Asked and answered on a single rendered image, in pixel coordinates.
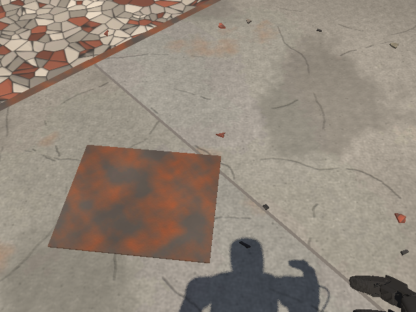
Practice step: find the right robot hand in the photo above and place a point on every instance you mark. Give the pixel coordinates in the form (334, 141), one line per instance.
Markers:
(388, 289)

